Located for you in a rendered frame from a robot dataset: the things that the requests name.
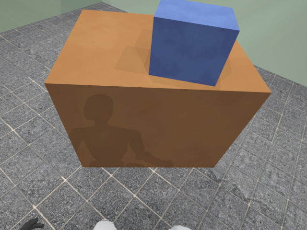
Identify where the carton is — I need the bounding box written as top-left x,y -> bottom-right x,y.
149,0 -> 240,86

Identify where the left robot hand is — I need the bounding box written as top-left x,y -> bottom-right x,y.
19,218 -> 44,230

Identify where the pedestal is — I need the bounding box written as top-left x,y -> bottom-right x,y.
45,10 -> 272,168

